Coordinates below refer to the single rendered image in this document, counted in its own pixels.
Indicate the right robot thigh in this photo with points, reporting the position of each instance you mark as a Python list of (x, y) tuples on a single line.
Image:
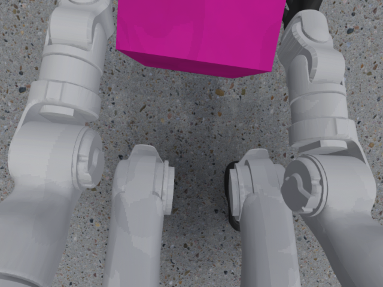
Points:
[(269, 254)]

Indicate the robot left upper arm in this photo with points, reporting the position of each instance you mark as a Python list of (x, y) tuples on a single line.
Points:
[(51, 165)]

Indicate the right robot forearm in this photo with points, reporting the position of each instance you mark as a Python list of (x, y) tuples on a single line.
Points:
[(314, 74)]

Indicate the left robot forearm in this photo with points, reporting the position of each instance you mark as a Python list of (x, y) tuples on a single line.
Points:
[(72, 65)]

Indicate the robot right foot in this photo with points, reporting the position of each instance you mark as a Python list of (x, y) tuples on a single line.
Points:
[(232, 220)]

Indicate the carton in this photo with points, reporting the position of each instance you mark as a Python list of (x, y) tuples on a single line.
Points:
[(223, 38)]

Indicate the robot right hand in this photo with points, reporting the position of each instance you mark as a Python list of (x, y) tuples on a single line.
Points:
[(298, 5)]

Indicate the robot right upper arm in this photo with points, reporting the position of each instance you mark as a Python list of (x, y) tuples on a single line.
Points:
[(334, 195)]

